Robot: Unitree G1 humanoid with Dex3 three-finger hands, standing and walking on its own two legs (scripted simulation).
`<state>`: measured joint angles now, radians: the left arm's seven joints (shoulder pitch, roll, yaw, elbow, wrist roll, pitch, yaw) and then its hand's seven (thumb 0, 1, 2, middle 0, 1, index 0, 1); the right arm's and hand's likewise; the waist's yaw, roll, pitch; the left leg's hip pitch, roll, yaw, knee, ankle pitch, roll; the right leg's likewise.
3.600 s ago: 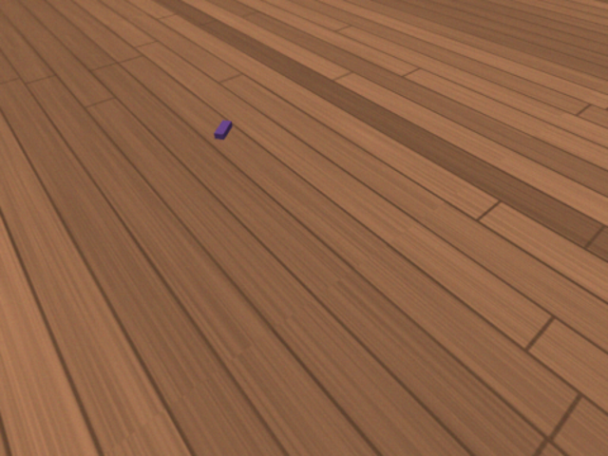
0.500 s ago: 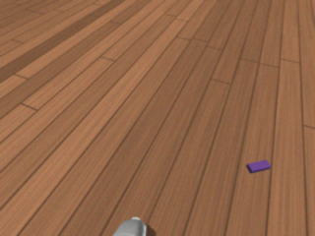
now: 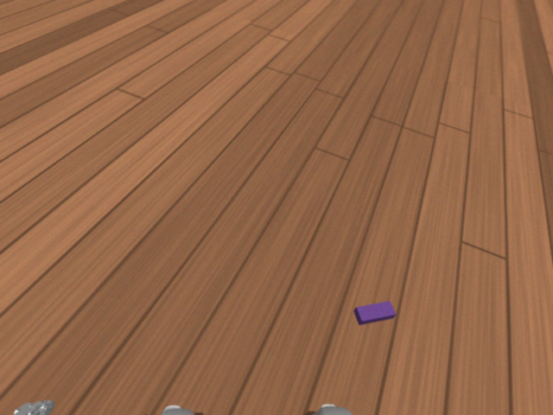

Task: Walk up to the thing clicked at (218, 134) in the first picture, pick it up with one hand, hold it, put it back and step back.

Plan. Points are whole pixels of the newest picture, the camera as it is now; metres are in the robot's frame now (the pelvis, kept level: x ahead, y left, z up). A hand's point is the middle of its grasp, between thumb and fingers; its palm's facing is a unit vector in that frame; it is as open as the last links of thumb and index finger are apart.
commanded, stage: walk up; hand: left
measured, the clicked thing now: (374, 312) +0.59 -0.46 -0.71
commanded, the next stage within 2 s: none
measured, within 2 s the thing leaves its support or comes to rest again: neither
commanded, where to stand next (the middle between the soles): +0.26 -0.75 m, yaw +12 degrees
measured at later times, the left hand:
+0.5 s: hand out of the picture +0.08 +0.07 -0.14, palm faces +0.06 -0.95 -0.31, open 7.4 cm
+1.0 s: hand out of the picture +0.13 -0.15 -0.12, palm faces +0.06 -0.93 -0.38, open 7.4 cm
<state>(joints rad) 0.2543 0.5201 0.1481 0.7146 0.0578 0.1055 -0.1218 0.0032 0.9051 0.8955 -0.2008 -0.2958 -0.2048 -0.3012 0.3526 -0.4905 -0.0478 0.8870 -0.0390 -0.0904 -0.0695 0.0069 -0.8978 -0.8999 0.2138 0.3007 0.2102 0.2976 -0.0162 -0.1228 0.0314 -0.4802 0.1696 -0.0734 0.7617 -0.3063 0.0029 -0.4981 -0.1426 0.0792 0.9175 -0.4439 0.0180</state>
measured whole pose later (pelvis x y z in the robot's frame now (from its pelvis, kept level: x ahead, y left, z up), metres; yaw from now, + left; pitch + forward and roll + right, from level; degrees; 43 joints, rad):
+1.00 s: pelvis +0.09 -0.43 +0.02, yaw +5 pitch -1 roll +0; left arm 0.27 0.40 0.08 0.76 0.07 0.10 -0.09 0.00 0.90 0.90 -0.20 -0.30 -0.21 -0.30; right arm 0.31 -0.50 -0.06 0.97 0.00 -0.06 -0.10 0.01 -0.91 -0.90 0.21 0.30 0.20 0.30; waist 0.05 0.00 0.08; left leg -0.60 0.03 0.06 1.13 -0.48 0.04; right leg -0.41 -0.01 0.01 0.76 -0.34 -0.03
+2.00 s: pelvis +0.16 -0.80 +0.02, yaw +10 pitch -2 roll +0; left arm 0.23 0.37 0.02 0.88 0.00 0.04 -0.01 0.00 0.90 0.90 -0.20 -0.30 -0.20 -0.30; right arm 0.23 -0.37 -0.01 0.94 -0.01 -0.06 -0.03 0.01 -0.90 -0.90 0.21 0.30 0.21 0.30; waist 0.02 -0.04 0.12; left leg -0.38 -0.03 0.06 0.71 -0.30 0.08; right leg -0.35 0.03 -0.03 0.82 -0.53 0.02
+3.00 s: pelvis +0.16 -0.79 +0.04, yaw +13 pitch -2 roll +0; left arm 0.10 0.38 0.01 1.11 0.01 -0.02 0.00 0.00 0.90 0.90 -0.20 -0.30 -0.21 -0.30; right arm 0.08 -0.36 -0.02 1.11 0.00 -0.01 0.01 0.01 -0.91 -0.90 0.21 0.30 0.20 0.30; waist 0.01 -0.01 0.06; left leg -0.17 0.02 0.00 0.47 -0.26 0.00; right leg -0.15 -0.05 -0.03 0.44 -0.25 0.04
